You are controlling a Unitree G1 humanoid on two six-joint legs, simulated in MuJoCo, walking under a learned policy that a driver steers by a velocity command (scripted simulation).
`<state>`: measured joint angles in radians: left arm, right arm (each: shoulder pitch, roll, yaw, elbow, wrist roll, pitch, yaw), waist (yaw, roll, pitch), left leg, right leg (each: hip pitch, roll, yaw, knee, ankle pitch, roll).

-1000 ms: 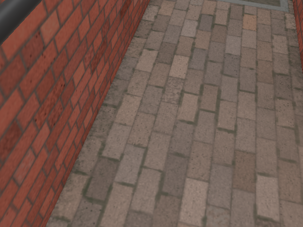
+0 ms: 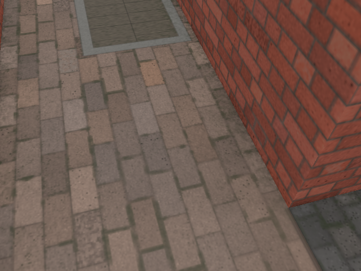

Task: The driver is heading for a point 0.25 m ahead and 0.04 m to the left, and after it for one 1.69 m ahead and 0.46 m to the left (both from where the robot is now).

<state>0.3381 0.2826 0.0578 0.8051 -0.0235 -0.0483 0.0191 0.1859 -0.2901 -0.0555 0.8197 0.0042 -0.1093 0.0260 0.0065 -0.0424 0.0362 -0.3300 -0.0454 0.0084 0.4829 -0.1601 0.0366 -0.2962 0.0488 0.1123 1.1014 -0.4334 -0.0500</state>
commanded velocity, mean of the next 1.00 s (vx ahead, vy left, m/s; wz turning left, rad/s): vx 0.13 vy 0.00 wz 0.39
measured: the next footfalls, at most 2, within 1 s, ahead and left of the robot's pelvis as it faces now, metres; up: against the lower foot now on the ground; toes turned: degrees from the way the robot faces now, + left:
right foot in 0.34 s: +0.31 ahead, -0.12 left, +0.00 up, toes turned +9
left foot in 0.80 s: +0.18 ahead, +0.10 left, +0.00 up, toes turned +27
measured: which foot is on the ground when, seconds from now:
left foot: down 0.00-0.34, up 0.36-0.78, down 0.80-1.00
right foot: up 0.00-0.32, down 0.34-0.80, up 0.82-1.00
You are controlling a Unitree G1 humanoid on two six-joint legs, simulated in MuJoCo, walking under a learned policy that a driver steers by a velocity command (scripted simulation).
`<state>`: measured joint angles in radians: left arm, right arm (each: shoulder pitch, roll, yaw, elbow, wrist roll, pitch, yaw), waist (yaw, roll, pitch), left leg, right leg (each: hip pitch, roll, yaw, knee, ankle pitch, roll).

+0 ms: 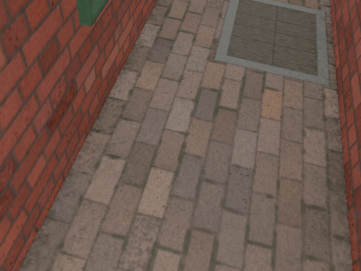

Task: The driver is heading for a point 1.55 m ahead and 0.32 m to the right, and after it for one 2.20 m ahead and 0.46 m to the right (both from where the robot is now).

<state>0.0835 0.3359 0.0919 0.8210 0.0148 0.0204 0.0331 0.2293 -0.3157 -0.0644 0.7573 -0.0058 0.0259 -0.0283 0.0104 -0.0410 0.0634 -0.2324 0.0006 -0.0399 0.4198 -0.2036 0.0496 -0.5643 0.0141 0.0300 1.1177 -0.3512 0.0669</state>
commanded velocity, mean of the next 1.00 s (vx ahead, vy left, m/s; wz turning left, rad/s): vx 0.04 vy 0.00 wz -0.30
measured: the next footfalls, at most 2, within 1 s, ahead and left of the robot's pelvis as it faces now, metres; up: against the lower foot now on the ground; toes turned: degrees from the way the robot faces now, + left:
right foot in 0.24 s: +0.05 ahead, -0.16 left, +0.00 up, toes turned -4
left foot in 0.58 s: +0.07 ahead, +0.08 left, +0.00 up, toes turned -16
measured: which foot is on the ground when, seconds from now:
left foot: down 0.00-0.32, up 0.34-0.56, down 0.58-1.00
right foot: up 0.00-0.22, down 0.24-0.58, up 0.60-0.98, down 1.00-1.00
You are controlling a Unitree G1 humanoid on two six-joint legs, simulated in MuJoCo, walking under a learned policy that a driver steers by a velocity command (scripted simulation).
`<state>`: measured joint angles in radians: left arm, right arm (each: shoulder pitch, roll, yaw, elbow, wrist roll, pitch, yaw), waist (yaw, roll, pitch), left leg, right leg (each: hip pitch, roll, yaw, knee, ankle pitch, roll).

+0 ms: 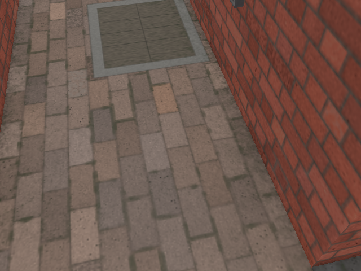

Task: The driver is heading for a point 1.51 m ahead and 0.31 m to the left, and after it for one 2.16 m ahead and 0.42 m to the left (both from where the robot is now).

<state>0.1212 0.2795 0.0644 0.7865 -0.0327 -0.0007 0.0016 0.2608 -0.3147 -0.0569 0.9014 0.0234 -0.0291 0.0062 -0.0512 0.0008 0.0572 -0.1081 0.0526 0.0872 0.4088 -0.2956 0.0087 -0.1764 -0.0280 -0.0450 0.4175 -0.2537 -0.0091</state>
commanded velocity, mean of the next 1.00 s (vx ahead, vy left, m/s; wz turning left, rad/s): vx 0.45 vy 0.00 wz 0.31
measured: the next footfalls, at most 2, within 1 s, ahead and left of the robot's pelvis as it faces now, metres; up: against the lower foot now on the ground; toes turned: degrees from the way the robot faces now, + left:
left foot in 0.48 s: +0.36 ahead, +0.15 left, +0.00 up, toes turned +16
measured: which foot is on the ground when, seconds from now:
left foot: down 0.00-0.00, up 0.02-0.46, down 0.48-1.00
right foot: down 0.00-0.48, up 0.50-1.00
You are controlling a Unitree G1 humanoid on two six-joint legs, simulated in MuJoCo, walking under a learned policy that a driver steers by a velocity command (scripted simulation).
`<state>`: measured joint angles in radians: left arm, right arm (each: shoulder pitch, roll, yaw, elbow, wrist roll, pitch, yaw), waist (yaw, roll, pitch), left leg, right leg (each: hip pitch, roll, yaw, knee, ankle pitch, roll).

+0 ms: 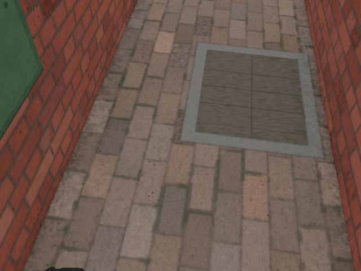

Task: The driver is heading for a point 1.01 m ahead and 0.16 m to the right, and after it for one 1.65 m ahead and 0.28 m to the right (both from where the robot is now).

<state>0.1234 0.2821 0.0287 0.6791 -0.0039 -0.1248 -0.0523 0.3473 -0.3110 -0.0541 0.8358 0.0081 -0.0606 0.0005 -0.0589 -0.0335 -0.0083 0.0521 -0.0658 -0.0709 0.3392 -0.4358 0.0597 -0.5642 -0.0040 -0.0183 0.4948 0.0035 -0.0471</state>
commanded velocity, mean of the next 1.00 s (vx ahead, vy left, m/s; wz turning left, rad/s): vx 0.50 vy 0.00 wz -0.30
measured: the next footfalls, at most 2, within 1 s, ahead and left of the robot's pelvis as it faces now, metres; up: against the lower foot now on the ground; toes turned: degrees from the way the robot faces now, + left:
right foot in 0.02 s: +0.20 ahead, -0.10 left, +0.00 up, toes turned -1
left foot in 0.52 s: +0.49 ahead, +0.05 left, +0.00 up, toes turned -22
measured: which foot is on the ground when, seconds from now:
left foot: down 0.00-0.02, up 0.04-0.50, down 0.52-0.98, up 1.00-1.00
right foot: up 0.00-0.00, down 0.02-0.52, up 0.54-0.94, down 0.96-1.00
